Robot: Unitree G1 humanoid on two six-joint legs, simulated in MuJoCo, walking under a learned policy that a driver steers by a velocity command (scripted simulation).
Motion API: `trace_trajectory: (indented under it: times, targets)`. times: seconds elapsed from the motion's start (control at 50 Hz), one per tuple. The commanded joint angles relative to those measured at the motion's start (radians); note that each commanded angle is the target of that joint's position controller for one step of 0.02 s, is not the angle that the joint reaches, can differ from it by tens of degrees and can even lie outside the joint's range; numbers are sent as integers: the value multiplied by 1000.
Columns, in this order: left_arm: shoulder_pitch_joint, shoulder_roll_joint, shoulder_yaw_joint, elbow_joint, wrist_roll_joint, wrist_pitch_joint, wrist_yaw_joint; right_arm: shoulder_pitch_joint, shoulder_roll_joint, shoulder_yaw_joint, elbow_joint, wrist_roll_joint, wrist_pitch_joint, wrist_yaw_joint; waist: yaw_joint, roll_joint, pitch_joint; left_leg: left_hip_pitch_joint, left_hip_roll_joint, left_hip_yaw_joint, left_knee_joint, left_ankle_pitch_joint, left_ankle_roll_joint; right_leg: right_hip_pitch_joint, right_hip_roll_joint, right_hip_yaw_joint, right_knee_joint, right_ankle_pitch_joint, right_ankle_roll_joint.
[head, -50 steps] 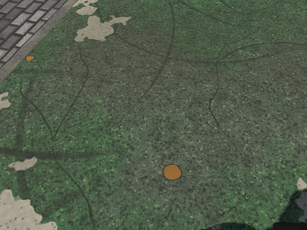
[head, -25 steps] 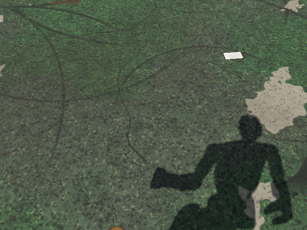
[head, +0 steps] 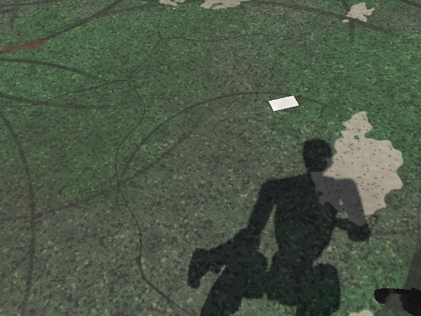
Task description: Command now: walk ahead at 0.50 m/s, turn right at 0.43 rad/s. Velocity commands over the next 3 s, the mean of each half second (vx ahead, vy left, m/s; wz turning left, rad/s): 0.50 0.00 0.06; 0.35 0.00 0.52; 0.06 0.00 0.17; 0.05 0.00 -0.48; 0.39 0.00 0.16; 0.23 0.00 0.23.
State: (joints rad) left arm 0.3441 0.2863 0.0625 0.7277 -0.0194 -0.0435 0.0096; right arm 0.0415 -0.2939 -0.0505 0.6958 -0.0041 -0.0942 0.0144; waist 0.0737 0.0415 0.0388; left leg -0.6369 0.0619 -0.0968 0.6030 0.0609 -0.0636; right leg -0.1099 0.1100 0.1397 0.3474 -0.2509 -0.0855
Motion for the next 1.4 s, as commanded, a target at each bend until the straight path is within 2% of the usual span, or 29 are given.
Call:
trace_trajectory:
  times: [0.02,0.08,0.12,0.14,0.16,0.18,0.2,0.24,0.32,0.4,0.5,0.58,0.6,0.62,0.64,0.66,0.72,0.78,0.88,0.98,1.02,1.04,1.06,1.08,1.1,1.14,1.2,1.28,1.4]
  targets:
    - [38,155,42,-28,-4,-9,9,-105,-77,-14,-83,8,-27,17,13,-123,-12,109,-34,30,-82,55,18,-42,-251,174,-67,158,-129]
    - [46,158,45,-10,3,0,10,-74,-104,-25,-81,8,-35,22,-10,-156,-6,137,-39,39,-116,-76,65,50,-294,224,0,257,-111]
    - [20,140,37,-14,7,5,7,77,-141,-47,-40,1,-40,13,-90,-155,-84,339,-62,85,-166,-95,121,64,-239,175,162,494,-76]
    - [17,107,21,-31,19,5,6,225,-182,-57,-19,-11,-42,9,-152,-100,-228,587,53,-32,-119,-70,189,-31,-189,119,397,437,-44]
    - [150,52,4,-36,3,-7,6,346,-272,-83,14,-18,-32,12,-128,163,-369,944,249,-446,-165,-223,363,-374,-34,4,762,93,48]
    - [148,84,1,-35,3,-20,4,369,-206,-68,39,17,-27,26,-134,241,-349,989,301,-707,-312,-455,398,-568,-24,20,894,-310,65]
    - [34,153,18,-50,-7,-27,-1,308,-144,-48,28,33,-22,26,-147,126,-190,874,277,-618,-330,-546,354,-653,-91,26,942,-247,59]
    - [-113,138,15,-86,15,-46,-4,222,-111,-33,8,12,-4,22,-126,-1,-31,638,190,-420,-366,-379,321,-640,-152,-31,844,-125,58]
    - [-104,81,8,-93,35,-53,-7,220,-108,-28,9,13,0,6,-77,57,-51,517,108,-277,-405,-115,320,-515,-177,-65,617,-56,98]
    - [-248,41,-12,-125,31,-57,-12,263,-158,-46,30,26,13,-17,-115,43,-28,424,66,-188,-413,-70,295,-424,-142,-84,332,163,136]
    - [-368,68,-3,-153,11,-73,-26,352,-158,-49,56,36,37,-29,-148,46,-25,439,76,-246,-349,-147,261,-317,-97,-59,161,276,139]
    - [-244,125,28,-124,10,-85,-19,332,-135,-46,45,31,49,-33,-56,69,-73,438,47,-290,-190,-126,205,-81,-113,-65,61,194,73]
    - [-115,167,44,-108,24,-88,-10,314,-89,-30,27,21,45,-28,10,22,-176,356,-3,-235,11,-161,172,128,-224,24,82,159,19]
    - [11,251,65,-90,36,-76,-2,399,-13,-6,3,22,36,-29,15,-200,-329,85,-131,-91,335,-457,106,462,-445,329,72,69,-99]
    - [51,232,65,-57,22,-61,-13,445,-50,-6,-14,43,30,-30,-2,-363,-345,-114,-105,-50,539,-674,89,489,-557,623,-18,-162,-179]
    - [0,149,44,-69,17,-60,-14,381,-133,-29,-1,49,35,-32,11,-224,-202,-168,-50,-70,624,-591,83,370,-506,533,-50,-242,-146]
    - [-145,66,15,-67,34,-55,-15,266,-123,-43,-24,24,56,-29,-47,-137,-16,-91,15,-29,574,-434,54,78,-389,176,-90,232,-95]
    - [-188,90,25,-47,31,-61,-14,268,-67,-35,-50,22,81,-22,-88,-157,-20,-15,21,24,486,-402,19,-20,-360,-15,-100,619,-107]
    - [-212,150,42,-17,18,-34,10,177,-42,-20,-94,16,84,8,-69,-135,-66,112,11,85,176,-114,28,-34,-335,-193,-104,653,-92]
    - [-194,198,57,12,-18,-15,13,114,-100,-46,-149,11,94,39,-71,-127,-77,182,-22,113,17,-170,93,48,-373,-226,27,637,-52]
    - [-195,191,57,12,-28,-8,14,217,-143,-73,-132,6,96,32,-131,-93,-125,353,-83,150,-100,-121,143,23,-328,-271,240,676,-6]
    - [-137,162,47,16,-5,-10,10,298,-214,-99,-120,6,97,12,-157,19,-183,545,-42,60,-146,193,194,-96,-254,-301,457,498,57]
    - [-52,69,14,-11,64,-11,-1,289,-314,-108,-148,-1,102,-12,-78,297,-262,818,232,-307,-66,686,362,-435,-112,-305,819,-381,140]
    - [-47,119,9,-11,47,-10,-12,280,-272,-90,-187,-13,93,-4,-120,218,-461,876,335,-557,-161,427,500,-516,-59,-81,997,-479,145]
    - [-134,176,25,-17,11,-2,-15,236,-218,-77,-194,-6,87,5,-145,87,-377,799,276,-458,-201,286,450,-557,-101,-42,1008,-383,133]
    - [-178,154,20,-17,17,19,4,156,-162,-59,-184,19,89,-3,-100,-8,-219,605,192,-321,-231,100,347,-557,-159,-51,884,-260,133]
    - [-125,131,15,10,18,44,11,84,-140,-46,-187,-12,97,-15,-47,47,-192,401,136,-204,-265,115,322,-374,-158,-93,728,-191,153]
    - [-119,65,-13,33,21,55,11,73,-83,-23,-139,-24,89,-21,-64,74,-211,325,110,-105,-284,-22,301,-198,-185,-104,484,-85,162]
    - [-162,128,0,5,36,56,1,91,-100,-19,-69,-18,93,-21,-65,44,-63,265,75,-91,-262,-500,183,-117,-171,-111,177,99,80]
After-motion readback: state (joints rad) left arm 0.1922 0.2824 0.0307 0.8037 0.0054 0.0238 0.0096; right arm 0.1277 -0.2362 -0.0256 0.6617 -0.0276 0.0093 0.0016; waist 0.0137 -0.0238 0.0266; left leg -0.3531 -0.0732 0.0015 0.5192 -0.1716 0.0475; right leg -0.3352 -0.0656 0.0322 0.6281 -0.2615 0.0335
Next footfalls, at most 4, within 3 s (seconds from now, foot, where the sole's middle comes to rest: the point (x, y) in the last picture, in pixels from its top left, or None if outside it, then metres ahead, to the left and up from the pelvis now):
0.14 left None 0.26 0.14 -0.78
0.60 right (271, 302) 0.51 -0.08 -0.78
1.04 left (184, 265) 0.62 0.21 -0.78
1.40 right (252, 245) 0.70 -0.02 -0.78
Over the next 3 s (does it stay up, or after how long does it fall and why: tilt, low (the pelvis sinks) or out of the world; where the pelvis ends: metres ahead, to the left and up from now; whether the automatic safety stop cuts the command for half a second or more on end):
stays up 1.08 0.13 -0.02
